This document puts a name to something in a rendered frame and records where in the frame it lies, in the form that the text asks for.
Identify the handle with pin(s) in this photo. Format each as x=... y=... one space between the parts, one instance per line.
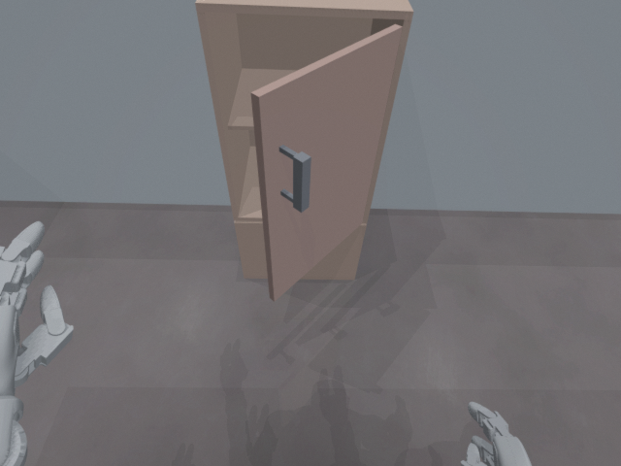
x=301 y=179

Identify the left robot forearm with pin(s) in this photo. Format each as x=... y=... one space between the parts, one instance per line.
x=13 y=442

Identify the left robot hand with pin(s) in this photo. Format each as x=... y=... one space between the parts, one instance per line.
x=19 y=265

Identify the cupboard door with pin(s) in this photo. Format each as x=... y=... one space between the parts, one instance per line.
x=332 y=110

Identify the right robot hand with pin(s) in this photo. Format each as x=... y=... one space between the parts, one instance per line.
x=506 y=450

